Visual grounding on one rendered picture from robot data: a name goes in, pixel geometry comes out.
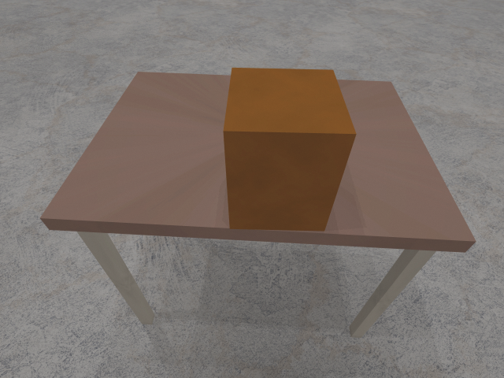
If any table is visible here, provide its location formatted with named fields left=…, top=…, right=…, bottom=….
left=40, top=72, right=476, bottom=338

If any carton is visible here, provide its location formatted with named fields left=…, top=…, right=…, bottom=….
left=224, top=68, right=356, bottom=231

